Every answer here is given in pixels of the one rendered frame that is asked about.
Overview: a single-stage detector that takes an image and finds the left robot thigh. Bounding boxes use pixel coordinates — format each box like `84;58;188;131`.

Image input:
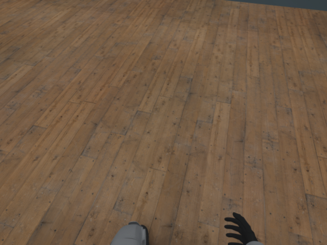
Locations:
110;224;146;245

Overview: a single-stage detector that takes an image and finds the robot right hand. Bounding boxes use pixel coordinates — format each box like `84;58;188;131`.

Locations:
224;212;258;245

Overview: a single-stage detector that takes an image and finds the left robot shin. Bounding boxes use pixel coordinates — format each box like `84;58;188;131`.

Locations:
129;221;141;226

